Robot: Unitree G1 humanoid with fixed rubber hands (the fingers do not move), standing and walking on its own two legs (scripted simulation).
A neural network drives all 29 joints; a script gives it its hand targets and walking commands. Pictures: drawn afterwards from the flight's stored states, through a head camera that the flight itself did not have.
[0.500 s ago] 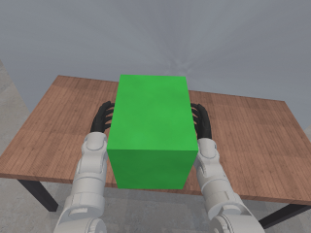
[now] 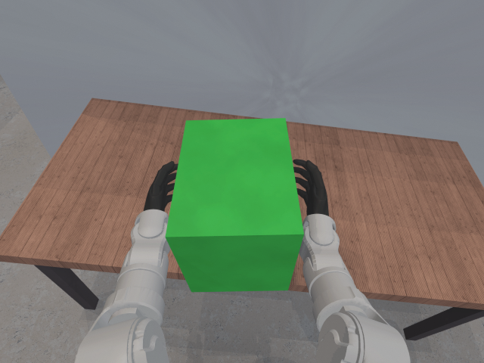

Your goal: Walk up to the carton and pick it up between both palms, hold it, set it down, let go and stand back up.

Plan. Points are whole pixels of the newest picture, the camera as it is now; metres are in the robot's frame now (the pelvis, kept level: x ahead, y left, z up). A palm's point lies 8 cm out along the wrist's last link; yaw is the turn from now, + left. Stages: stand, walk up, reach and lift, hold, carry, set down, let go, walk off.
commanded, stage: set down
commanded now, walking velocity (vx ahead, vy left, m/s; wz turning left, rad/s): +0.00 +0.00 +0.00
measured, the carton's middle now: (237, 206) +0.39 +0.03 +0.01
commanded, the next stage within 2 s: none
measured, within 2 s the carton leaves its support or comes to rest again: rests again in 1.80 s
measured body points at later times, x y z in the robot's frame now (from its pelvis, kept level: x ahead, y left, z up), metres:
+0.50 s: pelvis +0.02 +0.00 -0.01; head +0.10 +0.03 +0.43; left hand +0.40 +0.18 -0.02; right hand +0.42 -0.10 +0.01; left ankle +0.02 +0.12 -0.75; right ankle -0.03 -0.11 -0.75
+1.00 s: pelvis +0.02 +0.00 -0.03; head +0.17 +0.01 +0.40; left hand +0.42 +0.17 -0.08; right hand +0.43 -0.11 -0.06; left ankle +0.02 +0.12 -0.75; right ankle -0.03 -0.11 -0.75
